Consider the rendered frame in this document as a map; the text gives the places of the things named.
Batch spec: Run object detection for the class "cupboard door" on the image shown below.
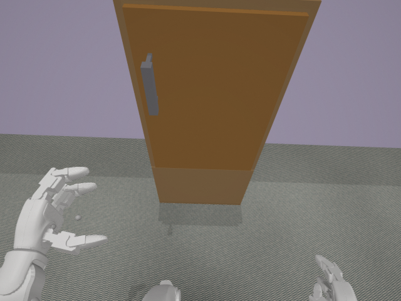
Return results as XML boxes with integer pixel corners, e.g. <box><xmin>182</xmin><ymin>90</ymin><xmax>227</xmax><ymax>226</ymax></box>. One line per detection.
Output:
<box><xmin>122</xmin><ymin>3</ymin><xmax>309</xmax><ymax>171</ymax></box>

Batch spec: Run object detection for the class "right robot hand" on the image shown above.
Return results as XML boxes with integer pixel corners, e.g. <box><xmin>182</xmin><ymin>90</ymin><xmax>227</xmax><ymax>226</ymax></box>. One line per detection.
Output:
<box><xmin>309</xmin><ymin>255</ymin><xmax>357</xmax><ymax>301</ymax></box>

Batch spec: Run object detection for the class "left robot thigh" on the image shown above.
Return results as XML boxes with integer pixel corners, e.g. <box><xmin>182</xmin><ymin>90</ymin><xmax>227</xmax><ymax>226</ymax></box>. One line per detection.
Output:
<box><xmin>142</xmin><ymin>284</ymin><xmax>181</xmax><ymax>301</ymax></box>

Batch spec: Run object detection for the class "left robot hand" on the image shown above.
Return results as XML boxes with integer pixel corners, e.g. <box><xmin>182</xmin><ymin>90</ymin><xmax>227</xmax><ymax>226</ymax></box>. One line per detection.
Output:
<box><xmin>13</xmin><ymin>167</ymin><xmax>108</xmax><ymax>255</ymax></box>

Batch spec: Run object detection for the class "robot left shin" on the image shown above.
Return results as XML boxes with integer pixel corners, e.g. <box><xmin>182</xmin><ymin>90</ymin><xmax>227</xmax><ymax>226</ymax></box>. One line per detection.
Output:
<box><xmin>160</xmin><ymin>280</ymin><xmax>173</xmax><ymax>286</ymax></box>

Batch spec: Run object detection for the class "handle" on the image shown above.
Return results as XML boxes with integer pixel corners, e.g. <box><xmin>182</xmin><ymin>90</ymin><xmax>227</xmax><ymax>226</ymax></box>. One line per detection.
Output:
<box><xmin>140</xmin><ymin>53</ymin><xmax>159</xmax><ymax>115</ymax></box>

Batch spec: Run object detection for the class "left robot forearm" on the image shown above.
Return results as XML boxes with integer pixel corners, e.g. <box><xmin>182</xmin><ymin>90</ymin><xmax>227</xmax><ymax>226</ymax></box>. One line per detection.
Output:
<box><xmin>0</xmin><ymin>249</ymin><xmax>49</xmax><ymax>301</ymax></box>

